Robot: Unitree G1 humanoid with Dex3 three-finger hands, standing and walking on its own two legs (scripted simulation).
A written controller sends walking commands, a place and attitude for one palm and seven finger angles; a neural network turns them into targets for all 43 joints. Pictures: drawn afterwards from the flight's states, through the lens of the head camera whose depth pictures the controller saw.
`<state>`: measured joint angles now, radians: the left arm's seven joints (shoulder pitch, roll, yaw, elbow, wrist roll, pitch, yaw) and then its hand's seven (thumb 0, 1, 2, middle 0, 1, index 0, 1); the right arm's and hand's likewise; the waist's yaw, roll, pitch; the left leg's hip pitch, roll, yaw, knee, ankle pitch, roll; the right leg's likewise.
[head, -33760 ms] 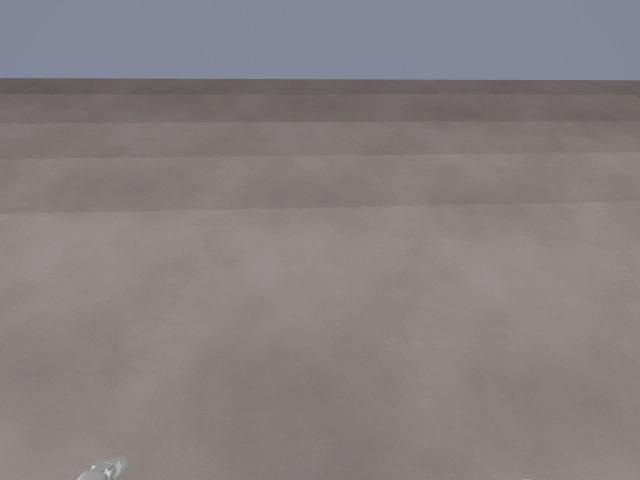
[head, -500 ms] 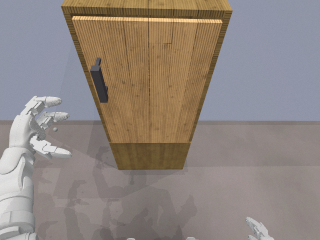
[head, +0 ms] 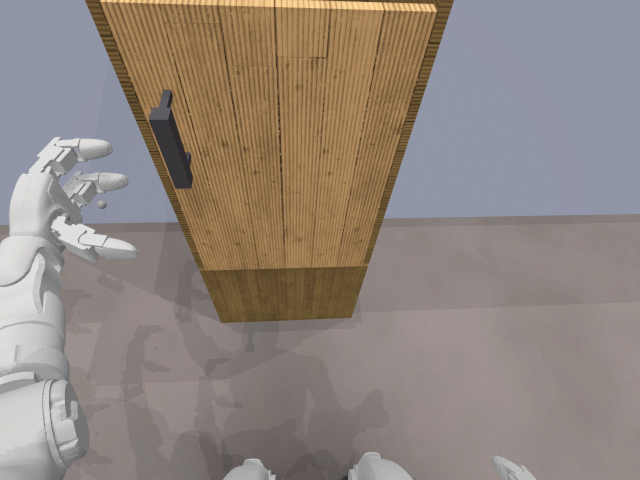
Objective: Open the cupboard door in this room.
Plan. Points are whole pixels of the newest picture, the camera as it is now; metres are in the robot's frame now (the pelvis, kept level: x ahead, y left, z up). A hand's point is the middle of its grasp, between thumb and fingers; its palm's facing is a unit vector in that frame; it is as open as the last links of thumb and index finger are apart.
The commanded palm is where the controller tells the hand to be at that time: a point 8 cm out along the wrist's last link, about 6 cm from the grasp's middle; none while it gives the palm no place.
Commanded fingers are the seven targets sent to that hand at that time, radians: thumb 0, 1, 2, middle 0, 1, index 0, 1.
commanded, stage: move the hooked fingers beside the handle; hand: left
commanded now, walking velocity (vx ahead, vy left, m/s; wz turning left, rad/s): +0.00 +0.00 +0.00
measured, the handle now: (175, 141) +0.54 +0.20 +0.08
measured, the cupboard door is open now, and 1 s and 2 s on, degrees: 0 0 0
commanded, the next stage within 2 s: slide the fingers in behind the handle in 1.64 s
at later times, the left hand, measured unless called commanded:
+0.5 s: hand (112, 167) +0.48 +0.27 +0.09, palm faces +0.05 -1.00 +0.01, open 14.0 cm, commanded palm +0.46 +0.32 +0.08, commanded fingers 0.00 -0.50 0.30 -0.30 -1.20 -0.30 -1.20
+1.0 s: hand (119, 161) +0.50 +0.27 +0.08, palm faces +0.05 -1.00 +0.00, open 14.0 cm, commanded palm +0.47 +0.31 +0.08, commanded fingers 0.00 -0.50 0.30 -0.30 -1.20 -0.30 -1.20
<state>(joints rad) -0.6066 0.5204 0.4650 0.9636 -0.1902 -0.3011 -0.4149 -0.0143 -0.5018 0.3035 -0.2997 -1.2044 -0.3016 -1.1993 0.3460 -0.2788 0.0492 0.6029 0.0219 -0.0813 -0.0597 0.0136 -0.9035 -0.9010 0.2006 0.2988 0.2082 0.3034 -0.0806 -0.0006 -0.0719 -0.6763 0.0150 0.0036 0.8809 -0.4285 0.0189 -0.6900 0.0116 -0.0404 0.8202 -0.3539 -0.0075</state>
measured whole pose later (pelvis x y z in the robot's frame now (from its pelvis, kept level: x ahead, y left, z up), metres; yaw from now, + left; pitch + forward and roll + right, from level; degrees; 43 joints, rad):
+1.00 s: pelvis +0.02 +0.01 -0.01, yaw -2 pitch +19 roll -4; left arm -0.77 0.62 0.53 1.08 -0.12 -0.33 -0.39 -0.02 -0.50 0.30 -0.30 -1.20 -0.30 -1.20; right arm 0.43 -0.27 0.05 0.59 0.00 0.08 -0.02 0.01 -0.90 -0.90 0.20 0.30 0.21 0.30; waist -0.15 0.01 -0.10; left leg -0.81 0.04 0.01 0.95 -0.48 0.03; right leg -0.80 0.04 -0.03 0.83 -0.37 0.01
